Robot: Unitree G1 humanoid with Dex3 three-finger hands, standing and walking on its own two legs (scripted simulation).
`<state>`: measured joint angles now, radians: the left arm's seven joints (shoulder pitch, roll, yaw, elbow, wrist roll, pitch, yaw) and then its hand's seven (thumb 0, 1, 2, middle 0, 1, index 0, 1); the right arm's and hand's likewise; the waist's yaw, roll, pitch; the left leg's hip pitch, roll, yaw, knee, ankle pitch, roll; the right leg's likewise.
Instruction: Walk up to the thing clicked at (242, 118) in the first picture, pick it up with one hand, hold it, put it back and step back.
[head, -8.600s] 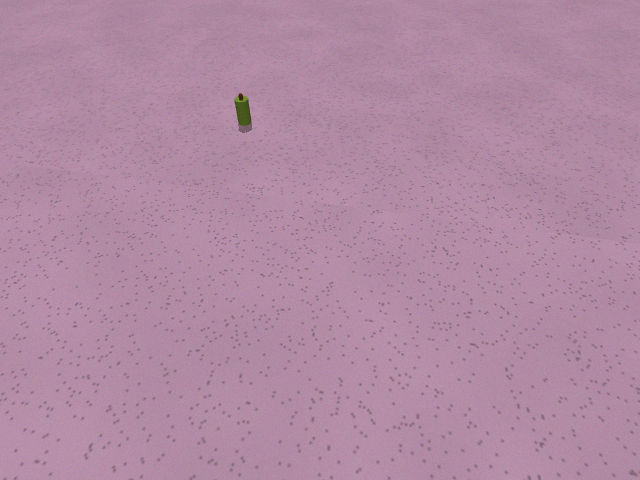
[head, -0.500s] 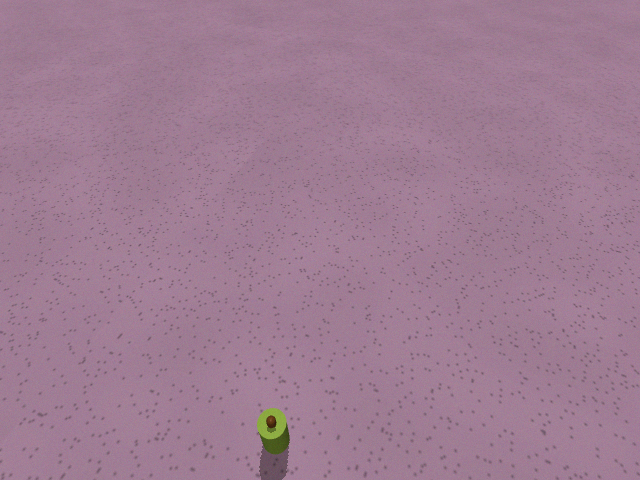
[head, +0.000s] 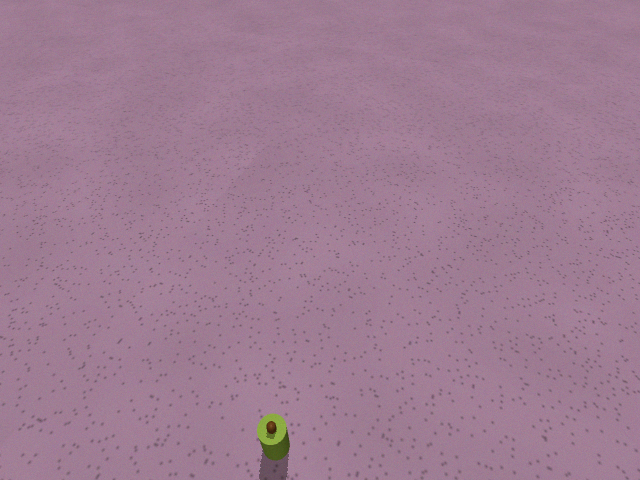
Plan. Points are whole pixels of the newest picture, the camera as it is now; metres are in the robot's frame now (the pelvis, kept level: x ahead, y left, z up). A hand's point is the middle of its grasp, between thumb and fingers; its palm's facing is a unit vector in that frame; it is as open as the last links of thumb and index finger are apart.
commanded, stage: stand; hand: left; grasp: from the side
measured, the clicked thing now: (273, 435) +0.39 +0.15 -0.69
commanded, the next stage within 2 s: go down in 0.82 s
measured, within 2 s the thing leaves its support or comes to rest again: neither
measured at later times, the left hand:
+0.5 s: hand out of the picture +0.06 +0.25 -0.16, palm faces -0.03 -0.94 -0.34, open 7.3 cm
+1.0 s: hand out of the picture +0.09 +0.25 -0.16, palm faces +0.03 -0.94 -0.34, open 7.7 cm
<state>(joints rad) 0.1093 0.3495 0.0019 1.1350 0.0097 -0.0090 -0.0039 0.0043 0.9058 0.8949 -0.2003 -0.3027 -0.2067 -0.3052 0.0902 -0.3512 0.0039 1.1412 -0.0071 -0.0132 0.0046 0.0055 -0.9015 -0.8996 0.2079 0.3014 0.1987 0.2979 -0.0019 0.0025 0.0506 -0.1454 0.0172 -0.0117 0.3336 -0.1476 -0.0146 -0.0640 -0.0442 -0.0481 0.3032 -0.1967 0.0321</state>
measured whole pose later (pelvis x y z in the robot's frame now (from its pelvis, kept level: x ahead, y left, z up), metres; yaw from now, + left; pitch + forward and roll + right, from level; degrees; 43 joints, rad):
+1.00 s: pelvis +0.00 +0.00 +0.00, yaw +0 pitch +0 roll +0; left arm 0.11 0.33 0.03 1.06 -0.02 -0.03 0.01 0.01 0.86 0.85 -0.18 -0.26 -0.18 -0.26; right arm 0.15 -0.34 0.01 1.00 0.03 -0.03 -0.02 0.01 -0.92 -0.90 0.21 0.30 0.20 0.30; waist 0.00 0.01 0.06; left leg -0.22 0.02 -0.02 0.39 -0.17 -0.01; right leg -0.14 -0.05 -0.05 0.37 -0.23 0.03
